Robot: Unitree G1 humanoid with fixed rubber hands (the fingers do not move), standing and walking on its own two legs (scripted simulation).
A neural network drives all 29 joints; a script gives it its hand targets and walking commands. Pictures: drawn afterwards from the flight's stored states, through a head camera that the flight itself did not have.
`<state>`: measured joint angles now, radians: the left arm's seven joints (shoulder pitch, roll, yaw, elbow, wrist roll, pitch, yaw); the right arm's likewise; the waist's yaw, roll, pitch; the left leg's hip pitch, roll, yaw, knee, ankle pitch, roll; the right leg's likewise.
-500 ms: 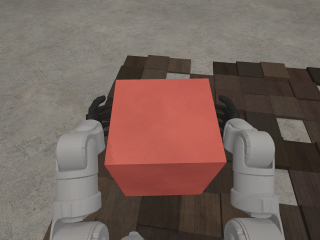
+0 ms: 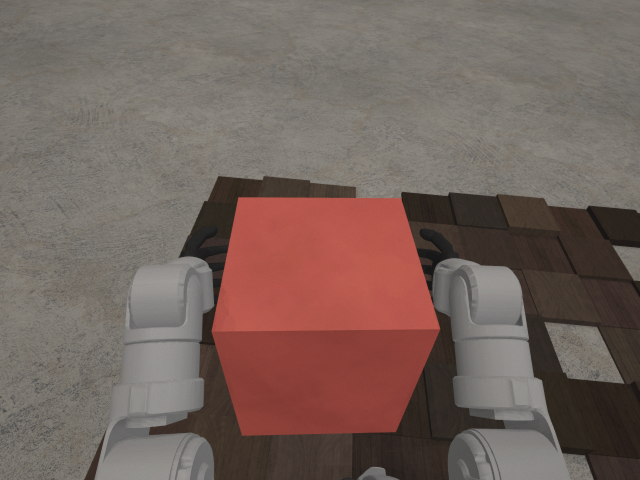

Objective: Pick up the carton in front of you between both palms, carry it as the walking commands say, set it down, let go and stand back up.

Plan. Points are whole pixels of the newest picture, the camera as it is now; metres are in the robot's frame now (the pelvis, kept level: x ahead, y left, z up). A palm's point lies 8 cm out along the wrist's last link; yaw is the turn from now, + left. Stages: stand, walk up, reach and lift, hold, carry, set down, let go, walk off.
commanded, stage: carry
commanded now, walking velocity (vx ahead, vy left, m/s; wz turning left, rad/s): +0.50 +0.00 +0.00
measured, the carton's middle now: (320, 319) +0.35 -0.01 +0.03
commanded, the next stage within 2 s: none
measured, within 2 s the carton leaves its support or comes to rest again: neither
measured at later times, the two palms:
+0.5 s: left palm (185, 114) +0.60 +0.18 +0.19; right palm (387, 115) +0.61 -0.12 +0.19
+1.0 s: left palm (240, 68) +0.94 +0.14 +0.11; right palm (370, 72) +0.96 -0.16 +0.11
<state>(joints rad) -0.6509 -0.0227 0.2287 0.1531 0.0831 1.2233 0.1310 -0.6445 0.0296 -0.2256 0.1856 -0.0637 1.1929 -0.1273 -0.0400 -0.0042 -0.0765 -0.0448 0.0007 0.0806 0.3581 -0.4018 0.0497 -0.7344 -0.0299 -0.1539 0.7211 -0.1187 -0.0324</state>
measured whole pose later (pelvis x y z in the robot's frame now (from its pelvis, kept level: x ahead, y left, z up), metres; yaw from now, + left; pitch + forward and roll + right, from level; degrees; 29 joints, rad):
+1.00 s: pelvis +0.59 -0.02 +0.02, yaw +2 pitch +6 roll +1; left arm -0.71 -0.02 0.23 0.26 0.08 1.21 0.12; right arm -0.72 -0.02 -0.23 0.26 -0.05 1.24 -0.12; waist 0.04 0.02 -0.03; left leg -0.46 0.01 0.02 1.18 -0.42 0.02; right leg -0.46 0.00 -0.14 0.56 -0.21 -0.09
